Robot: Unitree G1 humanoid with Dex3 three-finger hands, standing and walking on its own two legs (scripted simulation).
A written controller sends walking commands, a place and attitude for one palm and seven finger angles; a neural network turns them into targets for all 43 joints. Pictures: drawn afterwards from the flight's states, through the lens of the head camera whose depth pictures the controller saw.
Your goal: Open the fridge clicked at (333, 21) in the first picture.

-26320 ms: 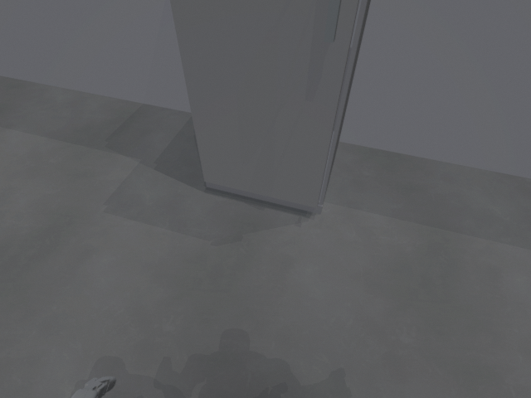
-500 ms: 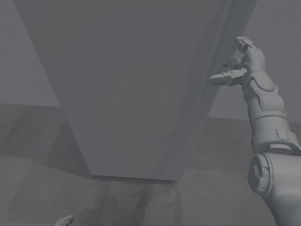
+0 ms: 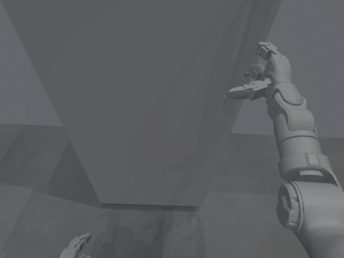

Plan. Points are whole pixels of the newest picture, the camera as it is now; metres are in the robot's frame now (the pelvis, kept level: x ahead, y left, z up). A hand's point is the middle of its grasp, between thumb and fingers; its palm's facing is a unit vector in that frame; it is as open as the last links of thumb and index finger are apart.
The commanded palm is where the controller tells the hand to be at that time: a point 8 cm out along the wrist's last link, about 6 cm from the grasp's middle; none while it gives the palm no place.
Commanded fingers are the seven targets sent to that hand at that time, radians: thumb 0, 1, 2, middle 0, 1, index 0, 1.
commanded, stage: slide the fingers in behind the handle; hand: right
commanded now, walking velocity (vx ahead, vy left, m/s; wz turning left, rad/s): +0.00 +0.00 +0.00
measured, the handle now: (244, 46) +0.51 -0.10 +0.27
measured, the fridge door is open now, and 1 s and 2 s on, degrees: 0 0 0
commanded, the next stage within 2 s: grip the handle and tug to test in 1.16 s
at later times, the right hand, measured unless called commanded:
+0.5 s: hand (235, 73) +0.45 -0.08 +0.23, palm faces -0.07 +1.00 +0.01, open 14.0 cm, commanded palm +0.43 -0.14 +0.23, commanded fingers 0.00 0.50 -0.30 0.30 1.20 0.30 1.20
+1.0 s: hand (235, 74) +0.45 -0.08 +0.23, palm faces -0.06 +1.00 +0.01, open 14.1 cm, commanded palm +0.43 -0.13 +0.23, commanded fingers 0.00 0.50 -0.30 0.30 1.20 0.30 1.20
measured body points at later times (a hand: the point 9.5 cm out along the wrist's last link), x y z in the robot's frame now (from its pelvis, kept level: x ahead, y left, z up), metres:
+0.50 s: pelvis +0.00 +0.00 +0.00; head +0.00 +0.02 +0.45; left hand +0.11 +0.26 -0.11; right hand +0.45 -0.14 +0.23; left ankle -0.03 +0.10 -0.74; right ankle +0.02 -0.11 -0.74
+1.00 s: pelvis +0.00 +0.01 +0.00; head +0.00 +0.02 +0.45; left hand +0.12 +0.26 -0.11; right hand +0.45 -0.14 +0.23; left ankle -0.03 +0.10 -0.74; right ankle +0.02 -0.11 -0.74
